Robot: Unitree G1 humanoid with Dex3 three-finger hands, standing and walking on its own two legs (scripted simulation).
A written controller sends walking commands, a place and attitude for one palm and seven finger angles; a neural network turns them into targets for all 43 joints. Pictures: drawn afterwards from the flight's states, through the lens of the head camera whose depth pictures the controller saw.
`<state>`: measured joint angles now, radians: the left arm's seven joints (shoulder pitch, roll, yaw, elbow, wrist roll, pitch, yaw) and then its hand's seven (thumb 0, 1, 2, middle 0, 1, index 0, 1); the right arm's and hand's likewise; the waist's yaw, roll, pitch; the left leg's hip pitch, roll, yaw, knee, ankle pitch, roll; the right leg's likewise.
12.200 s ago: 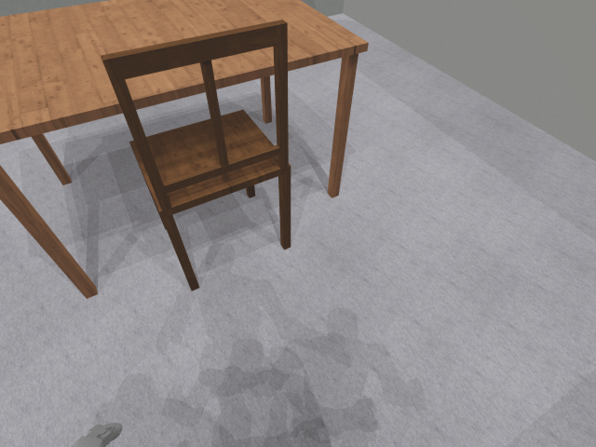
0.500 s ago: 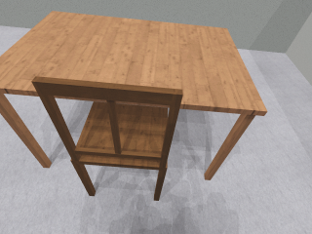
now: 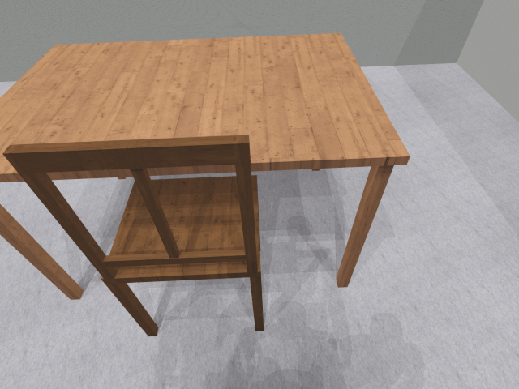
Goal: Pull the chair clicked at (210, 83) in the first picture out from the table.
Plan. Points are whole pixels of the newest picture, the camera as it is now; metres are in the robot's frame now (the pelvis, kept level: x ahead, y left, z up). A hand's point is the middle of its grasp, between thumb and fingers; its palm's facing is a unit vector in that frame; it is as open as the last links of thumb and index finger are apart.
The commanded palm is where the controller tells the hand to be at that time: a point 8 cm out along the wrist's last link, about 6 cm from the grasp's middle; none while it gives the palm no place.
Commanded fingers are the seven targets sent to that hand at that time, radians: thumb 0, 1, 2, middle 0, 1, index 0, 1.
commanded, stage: come to a stop and stand still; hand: left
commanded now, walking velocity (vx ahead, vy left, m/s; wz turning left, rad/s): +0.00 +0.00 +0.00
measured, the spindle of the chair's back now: (158, 217) +0.48 +0.24 -0.06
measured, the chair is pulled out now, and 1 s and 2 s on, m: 0.00 0.00 0.00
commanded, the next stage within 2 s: look again from close up in 0.60 s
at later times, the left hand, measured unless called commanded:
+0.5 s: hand out of the picture +0.03 +0.16 -0.16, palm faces +0.03 -0.98 -0.21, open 7.4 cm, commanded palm none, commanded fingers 0.00 0.90 0.90 -0.20 -0.30 -0.20 -0.30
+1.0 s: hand out of the picture +0.04 +0.19 -0.16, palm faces +0.03 -0.97 -0.22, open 7.4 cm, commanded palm none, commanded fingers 0.00 0.90 0.90 -0.20 -0.30 -0.20 -0.30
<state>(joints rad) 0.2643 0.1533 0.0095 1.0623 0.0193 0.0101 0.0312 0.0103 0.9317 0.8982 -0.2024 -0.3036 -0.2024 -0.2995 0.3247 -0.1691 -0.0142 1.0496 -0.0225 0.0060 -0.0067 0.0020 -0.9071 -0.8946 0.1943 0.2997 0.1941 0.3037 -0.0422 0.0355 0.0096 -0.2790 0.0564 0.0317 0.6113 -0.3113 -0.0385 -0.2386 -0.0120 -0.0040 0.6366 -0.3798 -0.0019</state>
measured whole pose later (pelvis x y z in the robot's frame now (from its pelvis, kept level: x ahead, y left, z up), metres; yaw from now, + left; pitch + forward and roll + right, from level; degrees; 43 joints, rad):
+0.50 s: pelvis +0.03 -0.01 +0.01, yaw +0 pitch +0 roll +1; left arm 0.29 0.15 0.00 1.10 0.01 -0.01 0.03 0.00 0.91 0.90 -0.20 -0.30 -0.20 -0.30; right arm 0.25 -0.18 0.00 1.11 -0.01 -0.01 -0.02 0.00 -0.91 -0.89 0.19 0.30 0.19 0.30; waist 0.00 0.01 0.03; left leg -0.20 0.07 0.03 0.48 -0.28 -0.06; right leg -0.16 0.00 -0.01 0.52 -0.36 -0.02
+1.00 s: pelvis +0.03 +0.00 +0.01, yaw +0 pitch +0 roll +1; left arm 0.28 0.17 0.01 1.11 0.02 -0.01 0.03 0.00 0.90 0.90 -0.20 -0.30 -0.20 -0.30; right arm 0.24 -0.17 0.01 1.13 -0.01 -0.02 -0.03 0.00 -0.92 -0.89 0.20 0.30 0.20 0.30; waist 0.01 0.00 0.02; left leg -0.17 0.04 0.04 0.45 -0.27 -0.04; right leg -0.13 -0.02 0.00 0.48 -0.34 0.00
